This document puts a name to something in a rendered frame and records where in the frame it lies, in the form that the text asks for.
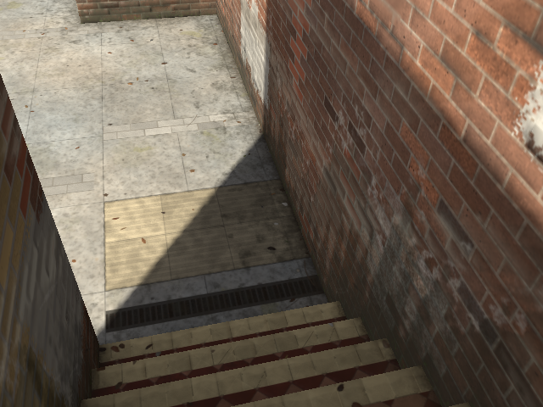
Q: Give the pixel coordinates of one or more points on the stairs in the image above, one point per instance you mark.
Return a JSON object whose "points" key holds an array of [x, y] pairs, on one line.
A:
{"points": [[306, 357]]}

